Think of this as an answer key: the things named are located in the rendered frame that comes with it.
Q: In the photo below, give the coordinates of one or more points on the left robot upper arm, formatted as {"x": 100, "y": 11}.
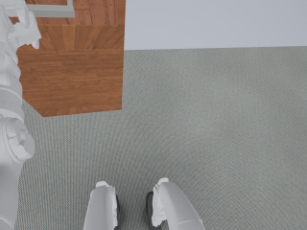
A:
{"x": 16, "y": 146}

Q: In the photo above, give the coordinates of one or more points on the robot right thigh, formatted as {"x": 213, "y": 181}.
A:
{"x": 179, "y": 211}

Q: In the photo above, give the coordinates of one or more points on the right robot shin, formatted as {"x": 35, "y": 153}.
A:
{"x": 158, "y": 214}

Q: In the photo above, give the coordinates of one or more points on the left robot forearm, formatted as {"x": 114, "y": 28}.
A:
{"x": 11, "y": 91}

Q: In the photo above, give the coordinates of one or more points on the handle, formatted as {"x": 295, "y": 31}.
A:
{"x": 62, "y": 11}

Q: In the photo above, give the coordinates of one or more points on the left robot hand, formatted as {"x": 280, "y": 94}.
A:
{"x": 24, "y": 32}

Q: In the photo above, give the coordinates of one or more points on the drawer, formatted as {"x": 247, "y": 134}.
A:
{"x": 87, "y": 12}

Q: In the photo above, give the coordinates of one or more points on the cabinet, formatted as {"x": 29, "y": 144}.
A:
{"x": 77, "y": 68}

